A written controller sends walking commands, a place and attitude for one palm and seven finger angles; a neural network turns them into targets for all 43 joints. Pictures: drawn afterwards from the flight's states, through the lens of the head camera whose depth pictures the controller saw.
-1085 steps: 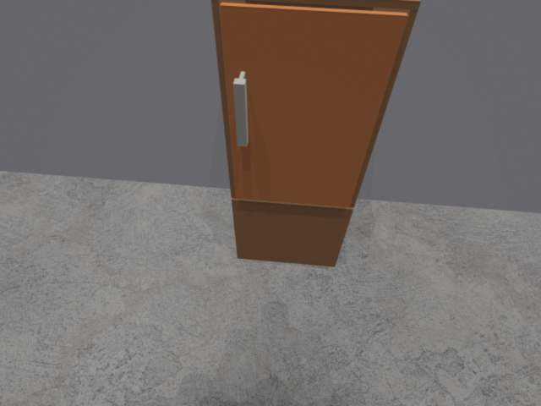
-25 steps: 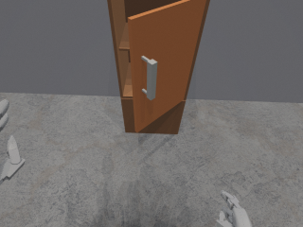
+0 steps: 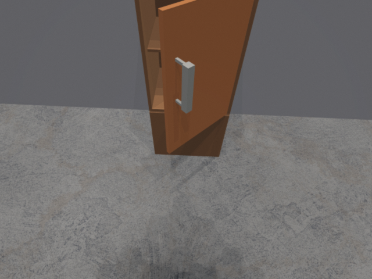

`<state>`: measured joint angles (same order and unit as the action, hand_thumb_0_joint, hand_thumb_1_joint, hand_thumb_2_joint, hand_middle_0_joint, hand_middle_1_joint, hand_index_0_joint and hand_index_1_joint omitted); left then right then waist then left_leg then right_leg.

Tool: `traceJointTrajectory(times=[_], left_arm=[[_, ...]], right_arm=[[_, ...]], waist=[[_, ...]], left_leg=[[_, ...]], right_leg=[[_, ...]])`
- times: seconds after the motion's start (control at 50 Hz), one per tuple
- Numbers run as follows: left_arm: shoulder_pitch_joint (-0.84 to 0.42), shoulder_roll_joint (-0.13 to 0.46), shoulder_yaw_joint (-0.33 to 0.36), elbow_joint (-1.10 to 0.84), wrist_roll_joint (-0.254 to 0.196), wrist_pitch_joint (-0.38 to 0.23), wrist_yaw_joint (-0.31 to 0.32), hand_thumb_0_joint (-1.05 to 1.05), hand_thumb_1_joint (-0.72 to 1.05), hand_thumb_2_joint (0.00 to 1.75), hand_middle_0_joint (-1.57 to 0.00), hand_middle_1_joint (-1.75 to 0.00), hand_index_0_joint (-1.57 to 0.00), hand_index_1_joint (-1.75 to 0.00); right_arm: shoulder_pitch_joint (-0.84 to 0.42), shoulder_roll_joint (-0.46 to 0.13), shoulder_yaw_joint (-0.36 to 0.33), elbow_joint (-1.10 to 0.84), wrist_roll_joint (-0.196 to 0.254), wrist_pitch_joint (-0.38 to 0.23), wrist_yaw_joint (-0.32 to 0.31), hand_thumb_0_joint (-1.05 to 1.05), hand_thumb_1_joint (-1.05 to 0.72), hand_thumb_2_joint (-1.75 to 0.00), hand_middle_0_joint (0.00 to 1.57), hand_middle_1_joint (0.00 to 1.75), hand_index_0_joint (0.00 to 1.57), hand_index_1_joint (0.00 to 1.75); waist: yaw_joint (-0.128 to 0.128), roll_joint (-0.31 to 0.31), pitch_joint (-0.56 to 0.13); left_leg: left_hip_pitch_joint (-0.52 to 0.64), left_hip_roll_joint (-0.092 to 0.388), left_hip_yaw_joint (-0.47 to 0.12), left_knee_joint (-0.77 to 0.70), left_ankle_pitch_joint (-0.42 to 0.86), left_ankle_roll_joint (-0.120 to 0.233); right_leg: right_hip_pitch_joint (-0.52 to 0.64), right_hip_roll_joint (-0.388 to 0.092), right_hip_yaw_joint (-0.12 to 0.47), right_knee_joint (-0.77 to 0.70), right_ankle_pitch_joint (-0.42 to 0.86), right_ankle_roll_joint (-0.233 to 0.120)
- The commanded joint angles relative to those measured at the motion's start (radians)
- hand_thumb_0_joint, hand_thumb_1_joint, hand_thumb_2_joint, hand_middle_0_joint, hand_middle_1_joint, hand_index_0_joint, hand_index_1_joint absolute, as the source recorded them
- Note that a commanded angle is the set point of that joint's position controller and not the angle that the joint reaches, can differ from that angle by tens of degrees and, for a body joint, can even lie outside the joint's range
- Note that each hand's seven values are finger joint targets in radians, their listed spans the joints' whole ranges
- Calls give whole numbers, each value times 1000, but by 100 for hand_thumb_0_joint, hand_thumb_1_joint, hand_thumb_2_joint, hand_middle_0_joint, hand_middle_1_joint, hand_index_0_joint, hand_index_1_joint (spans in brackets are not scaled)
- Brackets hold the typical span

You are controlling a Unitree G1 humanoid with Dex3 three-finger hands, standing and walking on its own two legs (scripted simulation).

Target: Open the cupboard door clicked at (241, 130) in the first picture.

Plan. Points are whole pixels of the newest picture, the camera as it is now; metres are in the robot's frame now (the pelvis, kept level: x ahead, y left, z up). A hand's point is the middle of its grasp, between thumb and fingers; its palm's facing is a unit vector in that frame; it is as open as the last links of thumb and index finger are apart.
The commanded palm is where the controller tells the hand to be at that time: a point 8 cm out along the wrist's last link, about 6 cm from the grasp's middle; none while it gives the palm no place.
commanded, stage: let the arm hang, fingers relaxed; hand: left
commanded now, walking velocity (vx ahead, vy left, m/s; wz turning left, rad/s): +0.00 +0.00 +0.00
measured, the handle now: (182, 86) +0.66 +0.04 +0.02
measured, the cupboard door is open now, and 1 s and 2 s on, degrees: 44 44 44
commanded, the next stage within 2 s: look to check the result in 0.76 s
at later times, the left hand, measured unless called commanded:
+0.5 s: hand out of the picture +0.04 +0.20 -0.16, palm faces +0.03 -0.96 -0.28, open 7.4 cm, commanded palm none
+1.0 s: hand out of the picture +0.07 +0.20 -0.16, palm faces +0.01 -0.96 -0.29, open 7.4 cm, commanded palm none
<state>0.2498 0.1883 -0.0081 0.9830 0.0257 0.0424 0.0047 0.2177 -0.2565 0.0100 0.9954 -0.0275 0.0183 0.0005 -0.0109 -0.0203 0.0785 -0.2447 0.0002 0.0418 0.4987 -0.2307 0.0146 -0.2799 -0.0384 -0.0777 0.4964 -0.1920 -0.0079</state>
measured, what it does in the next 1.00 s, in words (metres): stands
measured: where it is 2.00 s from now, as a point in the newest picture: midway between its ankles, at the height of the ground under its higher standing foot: outside the picture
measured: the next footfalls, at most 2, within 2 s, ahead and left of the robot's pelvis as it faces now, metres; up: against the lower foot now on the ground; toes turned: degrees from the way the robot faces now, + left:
none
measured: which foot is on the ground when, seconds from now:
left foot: down 0.00-1.00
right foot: down 0.00-1.00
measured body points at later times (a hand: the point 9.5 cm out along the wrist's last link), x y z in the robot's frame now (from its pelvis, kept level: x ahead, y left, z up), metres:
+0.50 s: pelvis +0.00 -0.01 +0.01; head +0.02 -0.02 +0.45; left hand +0.04 +0.25 -0.14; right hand +0.02 -0.24 -0.16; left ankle +0.02 +0.11 -0.74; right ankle +0.05 -0.12 -0.74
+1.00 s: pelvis +0.03 -0.02 +0.01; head +0.05 -0.03 +0.46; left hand +0.07 +0.25 -0.13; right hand +0.06 -0.28 -0.15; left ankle +0.02 +0.11 -0.74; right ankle +0.05 -0.12 -0.74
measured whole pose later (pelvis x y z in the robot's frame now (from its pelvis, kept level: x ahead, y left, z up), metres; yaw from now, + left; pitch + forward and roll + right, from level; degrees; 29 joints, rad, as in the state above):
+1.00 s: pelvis +0.03 -0.02 +0.01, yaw +1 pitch -2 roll +0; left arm 0.15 0.25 0.02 1.15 0.02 -0.01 0.01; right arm 0.18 -0.25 0.00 1.14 -0.02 0.01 -0.01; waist 0.00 0.02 0.08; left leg -0.13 0.02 0.02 0.35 -0.19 -0.01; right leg -0.16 -0.01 -0.10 0.36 -0.16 -0.03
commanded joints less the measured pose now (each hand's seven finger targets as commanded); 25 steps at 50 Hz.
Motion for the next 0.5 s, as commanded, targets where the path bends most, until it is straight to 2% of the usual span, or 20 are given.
traceJointTrajectory(times=[0.0,0.06,0.08,0.18,0.24,0.36,0.38,0.48], left_arm=[[-5,195,50,10,-10,-51,8,0,90,90,-20,-30,-20,-30],[5,185,48,66,-14,-55,9,0,90,90,-20,-30,-20,-30],[8,184,48,78,-14,-55,11,0,90,90,-20,-30,-20,-30],[19,173,50,119,-14,-49,15,0,90,90,-20,-30,-20,-30],[13,178,53,124,-14,-50,16,0,90,90,-20,-30,-20,-30],[-14,182,57,122,-13,-52,19,0,90,90,-20,-30,-20,-30],[-11,184,58,118,-13,-53,20,0,90,90,-20,-30,-20,-30],[-38,193,60,114,-11,-58,19,0,90,90,-20,-30,-20,-30]], right_arm=[[5,-97,-31,-3,5,-19,-13,0,-90,-90,20,30,20,30],[53,-85,-34,39,6,-15,-17,0,-90,-90,20,30,20,30],[67,-85,-37,47,8,-14,-18,0,-90,-90,20,30,20,30],[102,-71,-41,81,7,-8,-21,0,-90,-90,20,30,20,30],[117,-65,-42,93,5,-11,-22,0,-90,-90,20,30,20,30],[101,-65,-43,101,3,-16,-21,0,-90,-90,20,30,20,30],[91,-71,-44,101,4,-17,-20,0,-90,-90,20,30,20,30],[62,-76,-43,99,5,-23,-19,0,-90,-90,20,30,20,30]], waist=[[9,127,-71],[3,89,-63],[3,58,-57],[6,36,-9],[4,1,-10],[7,9,3],[12,33,-4],[16,20,-11]], left_leg=[[-40,80,-114,-165,-68,16],[-18,75,-107,-157,-66,18],[-9,80,-109,-156,-53,19],[-33,82,-112,-171,-99,23],[-33,78,-109,-167,-83,25],[-30,86,-116,-185,-47,24],[-28,88,-118,-186,-43,24],[-17,91,-117,-198,6,20]], right_leg=[[86,-81,127,-163,-111,-45],[70,-86,129,-189,-139,-51],[67,-85,120,-195,-140,-51],[40,-82,107,-204,-203,-50],[43,-86,112,-204,-207,-52],[52,-83,104,-190,-164,-49],[59,-82,104,-188,-157,-49],[89,-85,103,-188,-102,-44]])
